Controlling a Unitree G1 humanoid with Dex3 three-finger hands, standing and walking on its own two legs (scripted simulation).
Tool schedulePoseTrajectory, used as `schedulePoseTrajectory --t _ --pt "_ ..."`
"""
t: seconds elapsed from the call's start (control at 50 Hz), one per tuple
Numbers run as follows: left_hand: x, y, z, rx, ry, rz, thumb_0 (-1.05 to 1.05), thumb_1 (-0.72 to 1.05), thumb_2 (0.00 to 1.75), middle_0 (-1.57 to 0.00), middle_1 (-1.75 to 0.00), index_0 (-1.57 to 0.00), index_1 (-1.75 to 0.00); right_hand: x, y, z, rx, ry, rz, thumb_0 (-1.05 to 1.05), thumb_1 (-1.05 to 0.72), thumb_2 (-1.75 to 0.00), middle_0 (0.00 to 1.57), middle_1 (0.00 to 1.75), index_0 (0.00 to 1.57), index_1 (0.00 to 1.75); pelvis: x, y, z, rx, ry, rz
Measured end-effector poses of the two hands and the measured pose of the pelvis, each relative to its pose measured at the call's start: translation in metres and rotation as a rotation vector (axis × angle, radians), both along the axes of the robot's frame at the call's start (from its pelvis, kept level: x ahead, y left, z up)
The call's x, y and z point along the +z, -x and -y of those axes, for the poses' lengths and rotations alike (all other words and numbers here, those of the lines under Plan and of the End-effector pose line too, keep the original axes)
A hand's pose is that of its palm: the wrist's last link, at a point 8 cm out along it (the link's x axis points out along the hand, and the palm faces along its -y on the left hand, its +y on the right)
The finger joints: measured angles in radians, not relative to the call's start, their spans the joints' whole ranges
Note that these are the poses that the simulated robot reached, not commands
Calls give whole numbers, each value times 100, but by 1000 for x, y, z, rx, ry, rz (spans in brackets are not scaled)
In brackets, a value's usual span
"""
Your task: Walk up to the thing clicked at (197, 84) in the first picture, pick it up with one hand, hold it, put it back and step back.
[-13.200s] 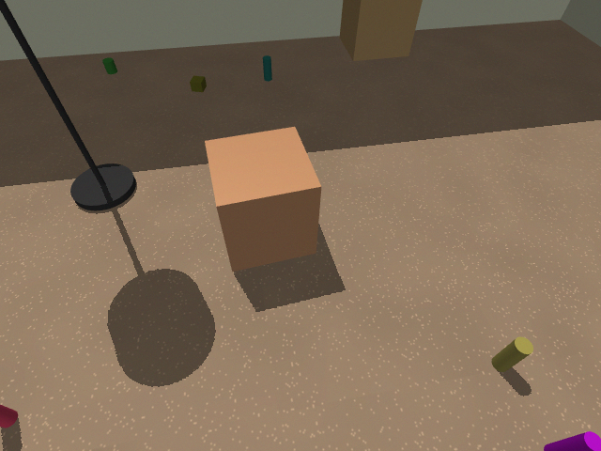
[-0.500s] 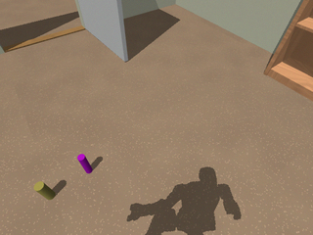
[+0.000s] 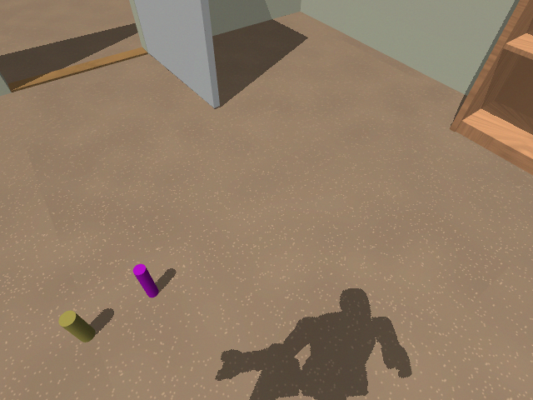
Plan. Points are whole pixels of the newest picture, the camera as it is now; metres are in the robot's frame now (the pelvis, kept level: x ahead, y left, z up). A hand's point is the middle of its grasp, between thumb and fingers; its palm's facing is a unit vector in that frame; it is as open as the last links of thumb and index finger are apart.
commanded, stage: walk up
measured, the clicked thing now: out of the picture -1.45 +1.66 -0.75
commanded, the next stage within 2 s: none
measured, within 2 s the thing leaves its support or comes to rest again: neither
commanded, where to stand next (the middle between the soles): +0.60 -0.04 m, yaw -1 degrees
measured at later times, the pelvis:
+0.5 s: pelvis +0.12 -0.06 -0.01, yaw +0 degrees
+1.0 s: pelvis +0.33 -0.04 -0.01, yaw +4 degrees
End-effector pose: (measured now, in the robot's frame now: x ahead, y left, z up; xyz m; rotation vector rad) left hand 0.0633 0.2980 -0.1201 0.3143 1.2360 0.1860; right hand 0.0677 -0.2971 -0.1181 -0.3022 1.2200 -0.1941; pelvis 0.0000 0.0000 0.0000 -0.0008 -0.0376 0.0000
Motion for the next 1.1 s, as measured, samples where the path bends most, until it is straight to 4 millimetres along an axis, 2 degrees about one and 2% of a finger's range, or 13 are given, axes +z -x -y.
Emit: schedulePoseTrajectory --t 0.12,0.18,0.24,0.3,0.38,0.5,0.62,0.68,0.74,0.84,0.92,1.02,1.1 --pt "6 -14 -5 -35 -29 -9 0 90 90 -21 -30 -20 -30 3 11 25 -43 8 35 0 -91 -90 21 30 21 30 -4 -13 15 -31 -10 -2" --pt "13 -30 1 -54 -49 1 1 90 90 -21 -30 -20 -30 -1 20 47 -65 15 -4 0 -90 -90 21 30 21 30 -6 -25 28 -42 -20 7" --pt "14 -45 9 -57 -86 39 0 90 90 -21 -30 -20 -30 -16 18 74 -73 28 -48 0 -90 -90 21 30 21 30 -18 -41 44 -40 -12 22" --pt "16 -47 17 -24 -109 66 0 90 90 -21 -30 -20 -30 -22 0 87 -68 35 -78 1 -91 -90 20 30 20 30 -21 -57 54 -33 6 31" --pt "23 -49 29 15 -96 39 0 90 90 -21 -30 -20 -30 -14 -39 90 -40 17 -38 1 -91 -90 20 30 20 30 -11 -81 57 -24 21 32" --pt "18 -78 36 33 -65 30 0 90 90 -21 -30 -20 -30 -2 -97 82 18 3 -16 0 -91 -90 20 30 20 30 -7 -124 58 -7 28 19" --pt "-3 -130 24 39 -27 42 0 90 90 -21 -30 -21 -30 1 -171 65 76 29 -6 0 -91 -90 20 30 20 30 -17 -179 44 19 44 11" --pt "-21 -161 12 26 -15 24 0 90 90 -21 -30 -20 -30 1 -216 52 93 55 53 0 -91 -90 20 30 20 30 -28 -208 32 14 17 12" --pt "-24 -196 9 6 -4 9 1 90 90 -21 -30 -20 -30 9 -247 40 79 57 132 0 -91 -90 20 30 20 30 -26 -231 24 14 16 13" --pt "-11 -260 8 -45 9 59 1 90 90 -21 -30 -20 -30 23 -277 32 56 55 151 0 -91 -90 20 30 20 30 -14 -270 22 -7 5 7" --pt "2 -307 9 -66 -4 94 0 90 90 -21 -30 -20 -30 22 -292 37 57 47 119 0 -91 -90 20 30 21 30 -10 -301 27 22 3 -1" --pt "16 -364 19 -48 -40 191 0 90 90 -21 -30 -20 -30 6 -312 55 85 24 27 0 -90 -90 21 30 21 30 -15 -342 44 75 -5 -7" --pt "17 -390 29 -12 -86 260 0 90 90 -21 -30 -20 -30 -16 -349 73 121 26 -13 0 -90 -90 21 30 21 30 -29 -375 60 120 6 -3"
